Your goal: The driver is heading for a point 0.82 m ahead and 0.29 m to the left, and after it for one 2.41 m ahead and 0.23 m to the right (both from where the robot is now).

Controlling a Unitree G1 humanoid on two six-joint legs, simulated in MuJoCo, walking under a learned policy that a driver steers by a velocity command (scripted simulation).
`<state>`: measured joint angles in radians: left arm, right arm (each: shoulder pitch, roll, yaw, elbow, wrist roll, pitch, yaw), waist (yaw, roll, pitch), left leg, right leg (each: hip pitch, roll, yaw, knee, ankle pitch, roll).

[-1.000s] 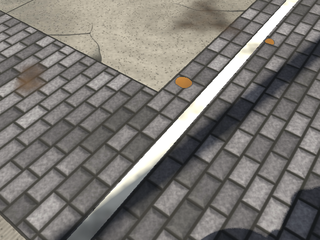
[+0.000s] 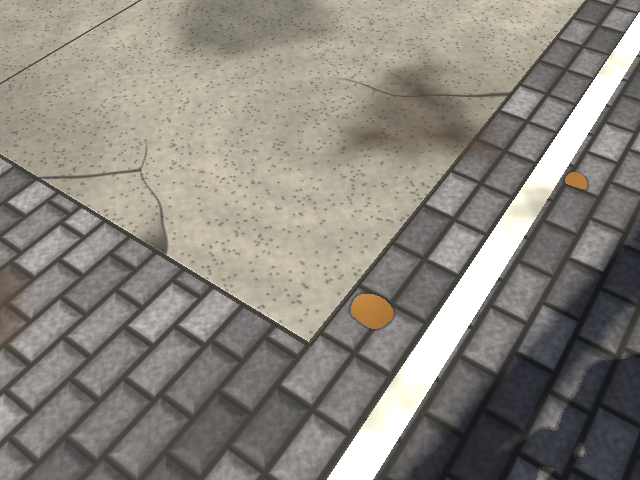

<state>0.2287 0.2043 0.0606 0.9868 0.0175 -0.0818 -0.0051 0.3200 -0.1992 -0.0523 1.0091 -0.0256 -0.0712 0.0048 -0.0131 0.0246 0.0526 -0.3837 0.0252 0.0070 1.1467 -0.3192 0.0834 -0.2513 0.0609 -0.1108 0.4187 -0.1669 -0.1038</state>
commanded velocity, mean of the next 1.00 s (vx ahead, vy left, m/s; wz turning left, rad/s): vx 0.48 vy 0.00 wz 0.40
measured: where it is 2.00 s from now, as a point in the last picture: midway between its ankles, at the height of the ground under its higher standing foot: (282, 422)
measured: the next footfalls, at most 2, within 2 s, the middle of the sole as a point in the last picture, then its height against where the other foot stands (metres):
left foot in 0.42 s outside the picture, level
right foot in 0.98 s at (313, 374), level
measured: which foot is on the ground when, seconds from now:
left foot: up 0.00-0.40, down 0.42-0.98, up 1.00-1.00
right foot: down 0.00-0.44, up 0.46-0.96, down 0.98-1.00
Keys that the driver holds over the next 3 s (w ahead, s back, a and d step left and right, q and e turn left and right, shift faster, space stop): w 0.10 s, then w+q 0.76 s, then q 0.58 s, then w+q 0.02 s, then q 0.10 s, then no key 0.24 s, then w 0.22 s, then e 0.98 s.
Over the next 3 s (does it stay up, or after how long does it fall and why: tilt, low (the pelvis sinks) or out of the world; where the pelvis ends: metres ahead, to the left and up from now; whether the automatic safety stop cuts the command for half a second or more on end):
stays up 0.67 0.20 0.00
